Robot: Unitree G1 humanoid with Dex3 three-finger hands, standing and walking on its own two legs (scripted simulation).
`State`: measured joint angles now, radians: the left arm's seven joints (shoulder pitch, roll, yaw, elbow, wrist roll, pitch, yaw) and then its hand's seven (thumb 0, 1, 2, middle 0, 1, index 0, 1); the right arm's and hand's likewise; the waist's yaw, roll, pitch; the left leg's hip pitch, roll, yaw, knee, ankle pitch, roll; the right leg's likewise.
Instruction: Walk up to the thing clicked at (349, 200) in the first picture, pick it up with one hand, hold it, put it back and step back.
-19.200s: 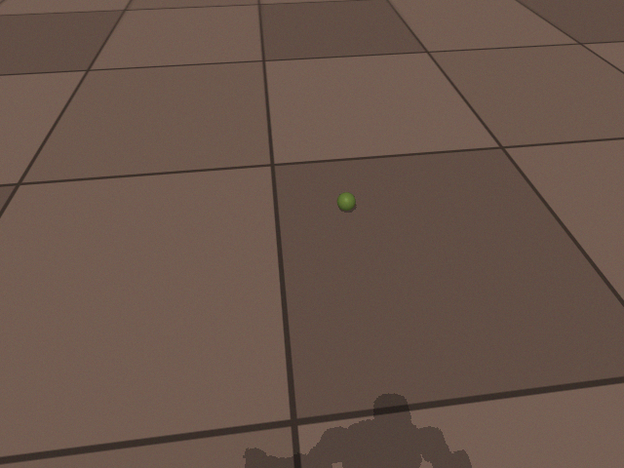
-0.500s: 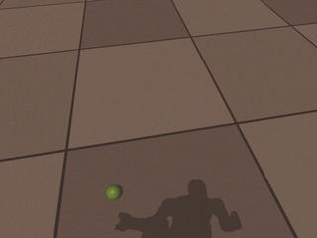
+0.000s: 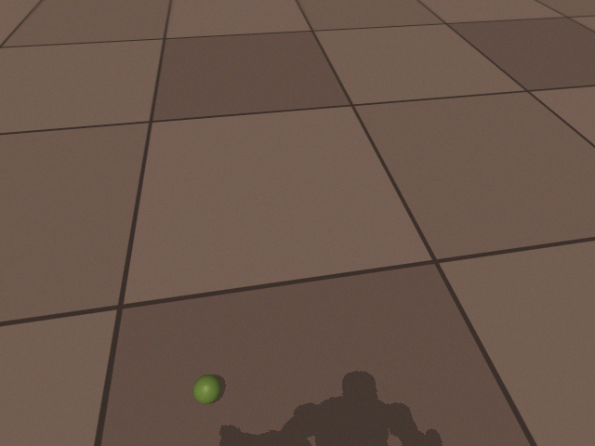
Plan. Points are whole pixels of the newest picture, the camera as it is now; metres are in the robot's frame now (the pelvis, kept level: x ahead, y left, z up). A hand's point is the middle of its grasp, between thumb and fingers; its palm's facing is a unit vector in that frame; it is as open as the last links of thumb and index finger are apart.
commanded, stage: walk up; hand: left
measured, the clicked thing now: (207, 389) +0.43 +0.29 -0.73
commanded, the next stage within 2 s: stand in 0.96 s
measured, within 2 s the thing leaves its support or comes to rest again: neither
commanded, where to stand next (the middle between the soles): +0.09 +0.04 m, yaw +1 degrees
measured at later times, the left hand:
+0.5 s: hand out of the picture +0.09 +0.25 -0.15, palm faces +0.01 -0.94 -0.34, open 7.4 cm
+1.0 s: hand out of the picture +0.09 +0.25 -0.15, palm faces +0.03 -0.94 -0.34, open 7.4 cm
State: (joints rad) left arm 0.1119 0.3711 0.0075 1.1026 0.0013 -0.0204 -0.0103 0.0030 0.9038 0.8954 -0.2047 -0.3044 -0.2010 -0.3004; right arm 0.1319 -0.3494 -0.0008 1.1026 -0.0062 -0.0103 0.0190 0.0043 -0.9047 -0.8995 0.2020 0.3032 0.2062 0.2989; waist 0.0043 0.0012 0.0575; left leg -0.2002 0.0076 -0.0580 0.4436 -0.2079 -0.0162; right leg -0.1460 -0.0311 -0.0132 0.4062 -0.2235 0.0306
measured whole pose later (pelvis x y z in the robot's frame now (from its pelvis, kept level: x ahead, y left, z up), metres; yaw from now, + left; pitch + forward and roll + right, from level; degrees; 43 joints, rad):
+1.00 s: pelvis +0.01 -0.01 +0.00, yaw +2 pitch -3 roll +0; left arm 0.08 0.35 0.02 1.14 0.01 -0.01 -0.01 0.00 0.90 0.90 -0.20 -0.30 -0.20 -0.30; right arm 0.10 -0.34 0.00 1.13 -0.01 0.00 0.01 0.00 -0.91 -0.90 0.20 0.30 0.21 0.30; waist 0.00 0.01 0.05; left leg -0.15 0.00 -0.09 0.37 -0.18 -0.02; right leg -0.08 -0.04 -0.04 0.34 -0.21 0.03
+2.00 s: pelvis +0.00 -0.01 +0.00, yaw +1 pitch -3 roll +0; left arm 0.12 0.36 0.00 1.13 0.01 0.00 -0.01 0.00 0.90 0.90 -0.20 -0.30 -0.20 -0.30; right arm 0.13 -0.36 0.01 1.13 -0.01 0.00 0.01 0.00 -0.91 -0.90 0.20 0.30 0.21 0.30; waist 0.00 0.01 0.06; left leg -0.16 0.02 -0.08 0.36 -0.16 -0.04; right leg -0.11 -0.02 -0.04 0.34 -0.19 0.01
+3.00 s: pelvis +0.00 -0.02 +0.00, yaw +1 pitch -2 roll +0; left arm 0.12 0.36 0.00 1.13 0.01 0.00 -0.01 0.00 0.90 0.90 -0.20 -0.30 -0.20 -0.30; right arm 0.11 -0.36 0.01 1.13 -0.01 -0.01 0.00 0.00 -0.91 -0.90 0.20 0.30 0.21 0.30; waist 0.00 0.01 0.06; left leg -0.15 0.02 -0.08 0.35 -0.16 -0.04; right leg -0.11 -0.02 -0.03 0.35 -0.20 0.01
